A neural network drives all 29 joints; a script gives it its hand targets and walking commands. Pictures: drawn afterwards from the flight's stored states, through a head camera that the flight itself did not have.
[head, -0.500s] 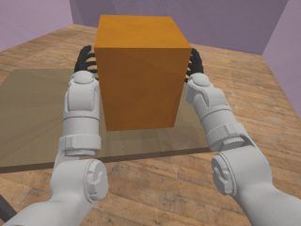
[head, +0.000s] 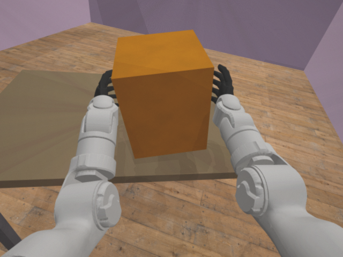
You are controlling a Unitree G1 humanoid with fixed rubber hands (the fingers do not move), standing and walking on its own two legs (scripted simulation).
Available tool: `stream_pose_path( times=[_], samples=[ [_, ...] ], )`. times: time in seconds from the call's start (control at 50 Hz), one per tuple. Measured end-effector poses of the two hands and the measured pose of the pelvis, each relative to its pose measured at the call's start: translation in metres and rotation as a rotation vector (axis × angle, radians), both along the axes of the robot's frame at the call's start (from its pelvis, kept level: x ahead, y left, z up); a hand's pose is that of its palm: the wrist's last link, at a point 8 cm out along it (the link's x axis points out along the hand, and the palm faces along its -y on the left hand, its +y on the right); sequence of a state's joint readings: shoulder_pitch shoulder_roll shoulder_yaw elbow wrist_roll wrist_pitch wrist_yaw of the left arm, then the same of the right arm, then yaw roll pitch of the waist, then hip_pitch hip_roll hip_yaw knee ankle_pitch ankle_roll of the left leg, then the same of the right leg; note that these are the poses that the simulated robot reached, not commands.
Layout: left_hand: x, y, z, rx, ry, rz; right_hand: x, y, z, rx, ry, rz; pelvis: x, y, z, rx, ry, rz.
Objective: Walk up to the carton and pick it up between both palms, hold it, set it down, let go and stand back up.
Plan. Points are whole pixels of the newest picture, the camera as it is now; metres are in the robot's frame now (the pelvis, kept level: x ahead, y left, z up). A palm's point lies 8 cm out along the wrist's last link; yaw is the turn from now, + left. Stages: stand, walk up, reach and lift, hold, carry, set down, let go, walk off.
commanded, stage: set down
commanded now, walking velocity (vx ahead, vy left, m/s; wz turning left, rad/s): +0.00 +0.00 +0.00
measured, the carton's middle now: (163, 95) +0.48 +0.01 +0.19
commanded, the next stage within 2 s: none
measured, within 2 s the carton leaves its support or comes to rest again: neither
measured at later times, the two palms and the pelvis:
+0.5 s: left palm (103, 97) +0.41 +0.16 +0.20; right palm (223, 101) +0.41 -0.13 +0.22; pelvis +0.00 +0.00 +0.00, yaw -2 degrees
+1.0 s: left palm (113, 109) +0.44 +0.14 +0.16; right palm (221, 116) +0.43 -0.14 +0.16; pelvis +0.01 +0.01 +0.00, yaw -3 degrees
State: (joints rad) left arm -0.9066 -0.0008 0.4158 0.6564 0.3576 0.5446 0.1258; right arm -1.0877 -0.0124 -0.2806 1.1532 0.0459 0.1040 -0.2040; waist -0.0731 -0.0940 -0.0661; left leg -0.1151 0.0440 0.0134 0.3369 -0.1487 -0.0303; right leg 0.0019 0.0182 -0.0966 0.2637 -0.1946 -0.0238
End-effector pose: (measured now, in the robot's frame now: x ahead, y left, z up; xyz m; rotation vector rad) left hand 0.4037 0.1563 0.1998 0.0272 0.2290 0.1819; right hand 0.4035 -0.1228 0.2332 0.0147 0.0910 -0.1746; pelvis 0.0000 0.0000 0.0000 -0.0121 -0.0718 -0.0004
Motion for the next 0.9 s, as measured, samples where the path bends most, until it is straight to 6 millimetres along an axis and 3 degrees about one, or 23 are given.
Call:
stream_pose_path(
  times=[0.22,0.42,0.56,0.68,0.9],
  samples=[
    [0.007,-0.020,0.001,0.047,0.022,-0.031,-0.003,-0.022,-0.021,0.006,0.042,-0.026,-0.002,0.002,0.000,0.004,0.006,-0.017],
    [0.008,-0.008,0.008,0.000,0.004,-0.006,0.001,-0.011,-0.012,0.014,0.035,0.006,-0.005,0.005,0.000,0.007,0.016,-0.028],
    [0.013,0.007,-0.003,-0.024,0.006,-0.001,0.006,0.001,-0.018,0.011,0.047,0.039,-0.003,0.004,0.001,0.008,0.030,-0.028],
    [0.018,0.011,-0.022,-0.018,0.032,-0.006,0.010,0.004,-0.037,0.002,0.080,0.051,0.000,0.004,0.001,0.006,0.043,-0.024],
    [0.029,-0.007,-0.042,0.016,0.048,-0.020,0.017,-0.013,-0.069,0.018,0.103,0.027,0.008,0.007,0.000,0.000,0.108,-0.033]
  ],
)
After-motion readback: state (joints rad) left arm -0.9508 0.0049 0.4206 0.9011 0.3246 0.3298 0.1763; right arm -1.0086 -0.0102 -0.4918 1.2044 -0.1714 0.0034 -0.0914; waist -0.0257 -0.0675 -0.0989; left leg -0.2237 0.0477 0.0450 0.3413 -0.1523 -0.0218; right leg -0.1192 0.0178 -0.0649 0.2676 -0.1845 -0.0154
